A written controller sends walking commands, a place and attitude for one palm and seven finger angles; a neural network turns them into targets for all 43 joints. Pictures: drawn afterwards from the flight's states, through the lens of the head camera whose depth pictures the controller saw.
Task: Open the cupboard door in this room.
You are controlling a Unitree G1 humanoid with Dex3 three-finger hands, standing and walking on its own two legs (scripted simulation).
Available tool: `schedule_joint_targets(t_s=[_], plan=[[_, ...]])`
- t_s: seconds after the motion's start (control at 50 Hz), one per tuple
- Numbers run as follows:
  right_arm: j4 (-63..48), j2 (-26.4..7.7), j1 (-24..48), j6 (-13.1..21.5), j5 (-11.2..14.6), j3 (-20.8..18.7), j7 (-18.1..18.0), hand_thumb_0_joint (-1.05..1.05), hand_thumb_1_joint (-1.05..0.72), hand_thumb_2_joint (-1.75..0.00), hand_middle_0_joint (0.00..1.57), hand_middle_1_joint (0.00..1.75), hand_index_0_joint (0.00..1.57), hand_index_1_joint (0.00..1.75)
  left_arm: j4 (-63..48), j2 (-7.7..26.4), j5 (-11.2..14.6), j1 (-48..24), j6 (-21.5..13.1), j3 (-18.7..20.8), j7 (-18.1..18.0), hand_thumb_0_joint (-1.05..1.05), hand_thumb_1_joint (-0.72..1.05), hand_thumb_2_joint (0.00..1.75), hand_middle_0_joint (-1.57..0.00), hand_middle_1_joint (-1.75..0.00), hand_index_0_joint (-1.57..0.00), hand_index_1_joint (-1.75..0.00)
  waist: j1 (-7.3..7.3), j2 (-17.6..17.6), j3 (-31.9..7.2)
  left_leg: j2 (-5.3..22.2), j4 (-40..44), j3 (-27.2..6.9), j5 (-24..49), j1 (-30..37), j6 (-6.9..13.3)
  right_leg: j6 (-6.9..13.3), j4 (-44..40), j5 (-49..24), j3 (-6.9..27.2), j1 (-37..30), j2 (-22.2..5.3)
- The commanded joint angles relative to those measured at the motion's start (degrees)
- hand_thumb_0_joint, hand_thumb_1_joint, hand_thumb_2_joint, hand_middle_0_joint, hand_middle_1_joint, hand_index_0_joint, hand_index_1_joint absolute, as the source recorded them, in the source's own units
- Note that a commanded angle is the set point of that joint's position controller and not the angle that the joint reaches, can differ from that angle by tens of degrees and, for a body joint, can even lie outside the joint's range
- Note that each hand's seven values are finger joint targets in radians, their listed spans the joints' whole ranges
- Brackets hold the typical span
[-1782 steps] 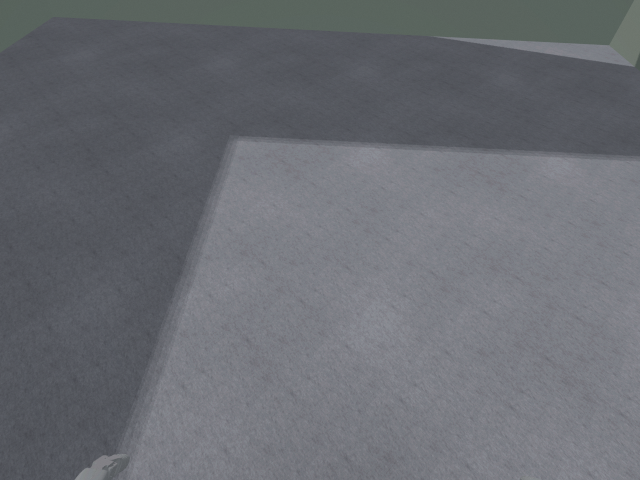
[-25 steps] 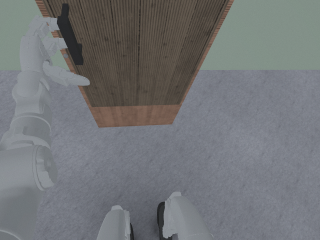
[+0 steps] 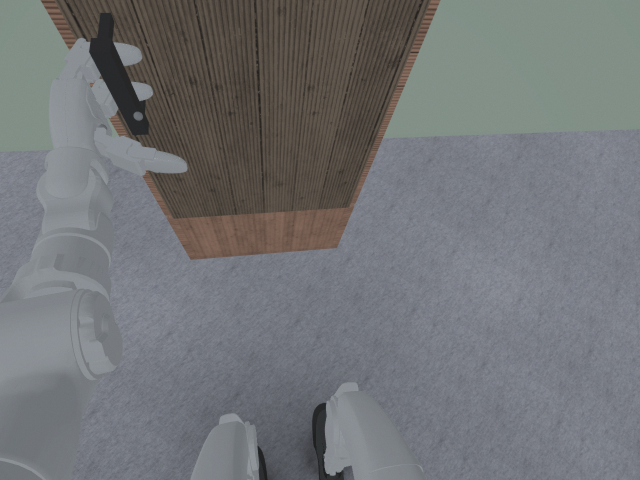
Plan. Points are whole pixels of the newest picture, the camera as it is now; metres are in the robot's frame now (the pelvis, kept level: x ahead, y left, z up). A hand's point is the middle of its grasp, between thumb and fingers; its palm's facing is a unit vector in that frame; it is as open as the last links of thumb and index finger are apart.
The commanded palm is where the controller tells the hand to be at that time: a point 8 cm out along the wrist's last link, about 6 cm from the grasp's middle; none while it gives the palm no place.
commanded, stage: slide the fingers in behind the handle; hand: left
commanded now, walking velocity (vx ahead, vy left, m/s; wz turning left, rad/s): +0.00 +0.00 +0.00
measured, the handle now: (124, 79) +0.58 +0.17 +0.06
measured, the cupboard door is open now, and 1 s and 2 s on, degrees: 0 0 43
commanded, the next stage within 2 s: close the thumb around the handle in 0.08 s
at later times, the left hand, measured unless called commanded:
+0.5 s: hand (135, 113) +0.54 +0.16 +0.06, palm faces +0.00 -1.00 -0.03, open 11.0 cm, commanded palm +0.52 +0.19 +0.05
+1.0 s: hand (146, 116) +0.54 +0.14 +0.05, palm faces -0.02 -1.00 -0.03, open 5.5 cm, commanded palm +0.51 +0.19 +0.05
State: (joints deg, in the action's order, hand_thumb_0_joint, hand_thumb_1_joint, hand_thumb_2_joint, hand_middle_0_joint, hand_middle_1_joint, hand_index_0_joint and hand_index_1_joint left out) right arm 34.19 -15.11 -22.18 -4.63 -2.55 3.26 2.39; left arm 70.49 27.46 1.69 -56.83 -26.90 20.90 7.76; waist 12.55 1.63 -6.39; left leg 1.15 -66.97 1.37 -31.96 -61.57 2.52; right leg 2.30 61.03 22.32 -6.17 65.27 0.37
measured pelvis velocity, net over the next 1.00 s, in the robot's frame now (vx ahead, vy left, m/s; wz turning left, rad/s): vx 0.00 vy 0.01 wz -0.01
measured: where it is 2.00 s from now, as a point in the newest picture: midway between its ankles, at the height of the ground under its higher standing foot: outside the picture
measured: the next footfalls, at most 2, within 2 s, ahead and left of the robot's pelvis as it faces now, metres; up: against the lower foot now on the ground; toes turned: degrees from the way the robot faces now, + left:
none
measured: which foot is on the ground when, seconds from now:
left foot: down 0.00-1.00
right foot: down 0.00-1.00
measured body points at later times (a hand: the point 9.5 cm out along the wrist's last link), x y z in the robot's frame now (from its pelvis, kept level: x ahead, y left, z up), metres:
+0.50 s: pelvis +0.00 +0.00 +0.00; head +0.16 +0.02 +0.42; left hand +0.53 +0.21 +0.06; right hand -0.01 -0.26 -0.11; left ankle -0.01 +0.09 -0.64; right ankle +0.05 -0.10 -0.64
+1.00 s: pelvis +0.00 +0.01 +0.00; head +0.16 +0.02 +0.42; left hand +0.53 +0.20 +0.06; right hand +0.00 -0.25 -0.11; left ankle -0.01 +0.09 -0.64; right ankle +0.05 -0.10 -0.64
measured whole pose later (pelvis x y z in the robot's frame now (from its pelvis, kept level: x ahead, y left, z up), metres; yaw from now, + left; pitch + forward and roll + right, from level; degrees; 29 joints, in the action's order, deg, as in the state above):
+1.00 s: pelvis +0.00 +0.01 +0.00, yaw -1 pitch +26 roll -3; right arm 33.1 -15.1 -21.6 -4.9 -2.4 3.2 1.9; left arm 69.3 26.1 0.4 -55.9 -27.0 22.2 8.2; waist 12.8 1.8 -6.8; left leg 1.2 -67.3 2.1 -32.5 -61.4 3.0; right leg 1.8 61.3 22.5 -5.3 65.4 0.6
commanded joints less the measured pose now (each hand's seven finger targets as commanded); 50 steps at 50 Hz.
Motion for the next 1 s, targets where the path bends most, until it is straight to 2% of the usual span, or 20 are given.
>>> schedule_joint_targets(t_s=[0.0,0.02,0.1,0.12,0.16,0.2,0.24,0.32,0.36,0.4,0.42,0.5,0.58,0.64,0.66,0.72,0.82,0.92,0.96,0.98], plan=[[-1.39,-10.48,-11.75,0.59,-0.03,-3.96,-0.96,0.00,-0.90,-0.90,0.20,0.30,0.20,0.30,-11.57,12.36,0.35,-27.35,-3.71,0.80,0.09,0.00,-0.50,0.30,-0.30,-1.20,-0.30,-1.20,1.73,7.13,-29.73,-0.64,7.59,-5.03,22.04,13.43,-0.73,-1.03,-5.29,-14.52,5.49,-21.04,1.52],[-1.41,-10.50,-11.76,0.71,0.03,-4.01,-0.93,0.00,-0.90,-0.90,0.20,0.30,0.20,0.30,-11.99,11.61,0.53,-27.75,-3.66,0.19,0.20,0.00,-0.50,0.30,-0.30,-1.20,-0.30,-1.20,2.00,6.71,-30.21,-0.66,7.43,-4.95,21.86,13.44,-0.63,-1.10,-5.46,-14.57,5.70,-21.21,1.52],[-1.45,-10.79,-11.91,0.55,0.04,-4.06,-1.12,0.00,-0.90,-0.90,0.20,0.30,0.20,0.30,-12.29,14.48,0.70,-26.26,-3.57,2.54,0.57,0.00,-0.50,0.30,-0.30,-1.20,-0.30,-1.20,1.05,7.41,-32.52,-0.61,7.20,-4.86,23.56,14.37,-0.85,-1.01,-5.06,-16.02,5.63,-22.16,1.47],[-1.56,-10.58,-11.54,0.64,0.18,-3.96,-1.13,0.00,-0.90,-0.90,0.20,0.30,0.20,0.30,-11.75,12.40,0.99,-26.85,-3.21,0.94,0.75,0.00,-0.50,0.30,-0.30,-1.20,-0.30,-1.20,1.81,6.86,-31.10,-0.69,7.24,-4.74,22.48,13.52,-0.72,-1.17,-5.38,-15.37,5.70,-21.68,1.47],[-1.49,-10.59,-11.90,0.65,0.12,-4.00,-1.07,0.00,-0.90,-0.90,0.20,0.30,0.20,0.30,-12.02,11.80,1.11,-26.92,-3.18,0.57,1.04,0.00,-0.50,0.30,-0.30,-1.20,-0.30,-1.20,1.57,7.89,-30.98,-0.55,7.49,-5.09,23.40,15.10,-0.93,-1.02,-5.29,-15.40,5.38,-20.87,1.63],[-1.46,-10.92,-11.80,0.58,0.08,-4.04,-1.19,0.00,-0.90,-0.90,0.20,0.30,0.20,0.30,-12.46,13.85,1.15,-26.85,-3.13,2.16,0.73,0.00,-0.39,0.35,-0.31,-1.21,-0.31,-1.21,1.15,7.81,-31.27,-0.52,7.43,-5.15,23.09,14.72,-0.91,-1.01,-5.27,-14.88,5.43,-21.02,1.53],[-1.48,-10.74,-11.90,0.65,0.06,-4.09,-1.17,0.00,-0.90,-0.90,0.20,0.30,0.20,0.30,-13.41,11.36,1.32,-27.84,-3.35,0.07,0.73,0.00,-0.28,0.40,-0.32,-1.22,-0.32,-1.22,1.83,8.50,-31.33,-0.34,7.41,-5.66,24.62,16.74,-1.00,-0.90,-4.97,-15.41,5.00,-19.30,1.59],[-1.46,-10.85,-12.06,0.63,0.05,-4.18,-1.05,0.00,-0.90,-0.90,0.20,0.30,0.20,0.30,-12.91,12.94,1.38,-25.89,-3.15,1.92,0.38,0.00,-0.05,0.49,-0.33,-1.25,-0.33,-1.25,1.30,6.74,-31.62,-0.42,7.43,-5.18,24.67,15.29,-0.95,-1.12,-5.29,-16.50,5.32,-21.64,1.68],[-1.56,-10.72,-12.01,0.54,0.01,-4.20,-0.94,0.00,-0.90,-0.90,0.20,0.30,0.20,0.30,-14.04,12.19,1.17,-26.04,-3.67,1.04,0.59,0.00,0.06,0.54,-0.34,-1.26,-0.34,-1.26,1.02,8.81,-32.64,-0.36,7.63,-5.42,25.98,17.42,-1.28,-0.94,-4.98,-16.79,5.05,-20.74,1.69],[-1.59,-10.81,-11.90,0.51,-0.04,-4.26,-0.88,0.00,-0.90,-0.90,0.20,0.30,0.20,0.30,-14.36,13.31,1.34,-24.68,-3.83,2.35,0.58,0.00,0.17,0.59,-0.35,-1.27,-0.35,-1.27,0.46,8.17,-32.67,-0.36,7.42,-5.13,26.34,16.89,-1.24,-0.96,-5.06,-17.47,5.27,-21.81,1.71],[-1.70,-10.80,-11.75,0.33,0.12,-4.19,-0.93,0.00,-0.90,-0.90,0.20,0.30,0.20,0.30,-13.48,13.53,1.19,-23.22,-3.70,2.40,0.60,0.00,0.23,0.61,-0.35,-1.28,-0.35,-1.28,0.14,7.50,-31.73,-0.39,7.71,-5.05,26.42,16.17,-1.26,-0.86,-5.03,-17.70,5.20,-22.26,1.68],[-1.44,-10.70,-11.60,0.15,0.14,-4.21,-0.80,0.00,-0.90,-0.90,0.20,0.30,0.20,0.30,-12.20,10.31,1.16,-24.44,-3.03,-0.25,0.67,0.00,0.45,0.71,-0.37,-1.30,-0.37,-1.30,1.38,7.53,-27.84,-0.20,8.22,-5.32,24.26,15.93,-1.21,-1.04,-5.62,-14.95,4.78,-19.19,1.72],[-1.84,-10.81,-11.80,0.23,0.16,-4.17,-1.20,0.00,-0.90,-0.90,0.20,0.30,0.20,0.30,-13.12,14.25,1.61,-24.40,-3.51,3.24,0.58,0.00,0.68,0.80,-0.38,-1.33,-0.38,-1.33,0.48,6.72,-31.31,-0.50,7.62,-4.76,25.63,14.94,-1.11,-1.00,-5.04,-17.87,5.42,-22.77,1.63],[-1.91,-10.49,-11.90,0.46,0.02,-4.30,-1.02,0.00,-0.90,-0.90,0.20,0.30,0.20,0.30,-14.30,11.43,1.59,-24.64,-4.20,1.10,0.93,0.00,0.84,0.88,-0.40,-1.34,-0.40,-1.34,1.00,7.31,-31.19,-0.40,7.66,-5.10,27.09,16.81,-1.14,-0.91,-4.91,-18.49,5.13,-21.72,1.79],[-1.75,-10.78,-12.06,0.40,-0.03,-4.41,-0.97,0.00,-0.90,-0.90,0.20,0.30,0.20,0.30,-14.32,13.70,1.45,-22.99,-4.38,3.15,0.91,0.00,0.90,0.90,-0.40,-1.35,-0.40,-1.35,-0.13,7.47,-32.56,-0.38,7.49,-5.09,27.67,16.87,-1.34,-0.86,-4.74,-18.87,5.24,-22.67,1.76],[-1.56,-10.47,-11.65,0.16,0.15,-4.39,-0.94,0.00,-0.90,-0.90,0.20,0.30,0.20,0.30,-13.55,10.79,1.29,-23.16,-3.93,0.37,1.38,0.00,0.90,0.90,-0.40,-1.35,-0.40,-1.35,0.97,7.28,-30.86,-0.19,7.62,-5.20,27.63,17.09,-1.36,-1.04,-4.92,-18.36,4.92,-21.08,1.71],[-1.99,-10.68,-11.63,-0.05,0.18,-4.21,-1.28,0.00,-0.90,-0.90,0.20,0.30,0.20,0.30,-12.81,14.61,1.84,-23.83,-2.85,4.44,-0.26,0.00,0.90,0.90,-0.40,-1.35,-0.40,-1.35,0.29,5.91,-30.02,-0.46,7.80,-4.85,25.72,14.48,-1.18,-1.13,-5.00,-17.51,5.09,-22.46,1.67],[-2.39,-10.33,-11.28,0.06,0.09,-3.91,-1.29,0.00,-0.90,-0.90,0.20,0.30,0.20,0.30,-12.82,15.74,-0.18,-24.25,-3.69,4.27,-1.45,0.00,0.90,0.90,-0.40,-1.35,-0.40,-1.35,0.08,6.61,-29.23,-0.59,7.57,-4.73,24.54,13.00,-1.13,-1.10,-4.51,-16.76,5.40,-22.17,1.53],[-2.61,-10.32,-11.26,0.18,0.09,-3.96,-1.23,0.00,-0.90,-0.90,0.20,0.30,0.20,0.30,-12.97,15.17,-0.03,-24.38,-3.79,4.02,-1.40,0.00,0.90,0.90,-0.40,-1.35,-0.40,-1.35,0.27,6.52,-30.79,-0.62,7.28,-4.66,25.10,13.70,-1.06,-1.14,-4.37,-17.42,5.52,-22.50,1.65],[-2.64,-10.14,-10.98,0.28,0.16,-4.04,-1.17,0.00,-0.90,-0.90,0.20,0.30,0.20,0.30,-12.55,12.21,0.24,-24.14,-3.69,2.01,-1.29,0.00,0.90,0.90,-0.40,-1.35,-0.40,-1.35,0.63,6.79,-30.21,-0.59,7.57,-4.82,24.42,14.20,-1.26,-1.17,-4.55,-16.36,5.24,-21.28,1.57]])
